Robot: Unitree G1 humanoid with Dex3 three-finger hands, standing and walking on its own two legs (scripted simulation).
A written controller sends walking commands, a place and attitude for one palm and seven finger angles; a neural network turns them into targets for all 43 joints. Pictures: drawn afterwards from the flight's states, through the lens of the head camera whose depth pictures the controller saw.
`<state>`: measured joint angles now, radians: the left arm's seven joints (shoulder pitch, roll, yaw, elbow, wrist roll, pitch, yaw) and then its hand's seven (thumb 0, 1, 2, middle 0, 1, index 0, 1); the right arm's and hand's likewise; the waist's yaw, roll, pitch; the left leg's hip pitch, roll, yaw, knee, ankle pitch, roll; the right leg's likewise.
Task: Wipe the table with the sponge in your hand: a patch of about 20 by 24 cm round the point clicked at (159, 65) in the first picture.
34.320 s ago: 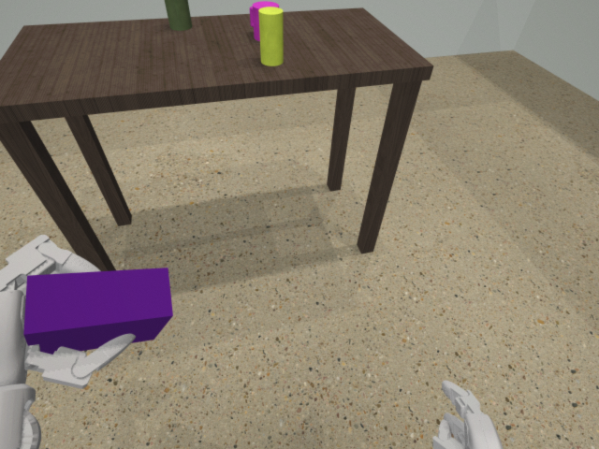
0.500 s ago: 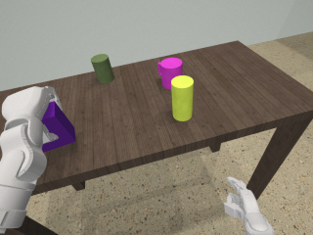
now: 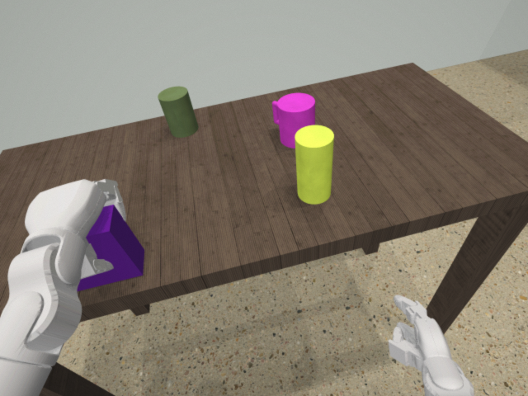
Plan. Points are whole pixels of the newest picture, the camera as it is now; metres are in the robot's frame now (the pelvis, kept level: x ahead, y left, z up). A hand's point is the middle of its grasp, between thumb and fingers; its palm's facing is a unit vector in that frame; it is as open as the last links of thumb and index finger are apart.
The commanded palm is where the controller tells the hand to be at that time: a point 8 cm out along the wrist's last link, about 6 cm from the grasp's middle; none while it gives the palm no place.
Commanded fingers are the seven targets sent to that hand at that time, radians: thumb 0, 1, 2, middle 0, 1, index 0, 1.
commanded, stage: move the sponge above the wiping area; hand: left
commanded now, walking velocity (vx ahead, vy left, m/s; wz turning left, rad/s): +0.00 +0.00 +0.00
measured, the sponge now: (100, 256) +0.25 +0.31 +0.10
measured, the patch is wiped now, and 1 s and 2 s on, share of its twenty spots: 0.15 0.15 0.15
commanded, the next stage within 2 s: none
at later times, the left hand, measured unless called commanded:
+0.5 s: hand (106, 238) +0.25 +0.27 +0.15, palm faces +0.03 -0.06 -1.00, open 9.4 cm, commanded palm +0.22 +0.29 +0.26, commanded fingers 0.00 0.10 1.30 -1.20 -1.60 -1.20 -1.60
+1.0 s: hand (88, 219) +0.27 +0.29 +0.17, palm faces +0.10 +0.00 -0.99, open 9.4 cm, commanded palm +0.23 +0.30 +0.26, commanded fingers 0.00 0.10 1.30 -1.20 -1.60 -1.20 -1.60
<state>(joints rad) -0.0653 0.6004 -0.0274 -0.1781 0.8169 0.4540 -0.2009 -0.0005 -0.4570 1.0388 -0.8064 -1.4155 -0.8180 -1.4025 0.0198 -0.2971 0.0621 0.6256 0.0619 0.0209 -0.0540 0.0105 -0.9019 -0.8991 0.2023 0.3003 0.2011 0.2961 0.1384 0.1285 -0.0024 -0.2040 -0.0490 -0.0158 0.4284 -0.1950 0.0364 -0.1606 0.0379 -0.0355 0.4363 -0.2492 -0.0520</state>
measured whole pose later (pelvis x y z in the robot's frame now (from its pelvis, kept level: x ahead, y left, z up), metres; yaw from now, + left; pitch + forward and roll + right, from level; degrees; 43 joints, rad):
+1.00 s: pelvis -0.01 +0.01 +0.00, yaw -1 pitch -4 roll +0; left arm -0.16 0.66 -0.08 -0.14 0.85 0.32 -0.15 0.00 -0.47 1.04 -0.82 -1.41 -0.83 -1.40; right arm 0.02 -0.27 0.09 0.67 0.04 0.00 -0.08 0.01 -0.90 -0.90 0.20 0.30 0.20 0.30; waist 0.16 0.09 0.01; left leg -0.17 -0.05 -0.01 0.42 -0.18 0.04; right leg -0.13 0.04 -0.02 0.42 -0.23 -0.05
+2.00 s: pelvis +0.00 +0.00 +0.00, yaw -1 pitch -3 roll +0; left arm -0.20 0.67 0.07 -0.15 0.80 0.49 -0.11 0.00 -0.47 1.04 -0.82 -1.42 -0.83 -1.41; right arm 0.00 -0.27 0.09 0.66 0.07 0.05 -0.04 0.01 -0.90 -0.90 0.20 0.30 0.20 0.30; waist 0.15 0.11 -0.01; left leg -0.16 -0.04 0.00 0.40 -0.18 0.04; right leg -0.12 0.04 -0.02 0.39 -0.22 -0.05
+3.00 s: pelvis +0.00 +0.01 +0.00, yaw +0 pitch -2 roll +0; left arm -0.07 0.61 0.02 -0.20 0.79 0.52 -0.20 0.00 -0.47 1.04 -0.82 -1.44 -0.83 -1.43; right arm 0.01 -0.29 0.08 0.61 0.07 0.06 -0.05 0.01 -0.90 -0.90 0.20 0.30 0.20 0.30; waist 0.14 0.12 0.00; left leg -0.19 -0.05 -0.01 0.42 -0.19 0.04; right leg -0.14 0.04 -0.03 0.41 -0.23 -0.04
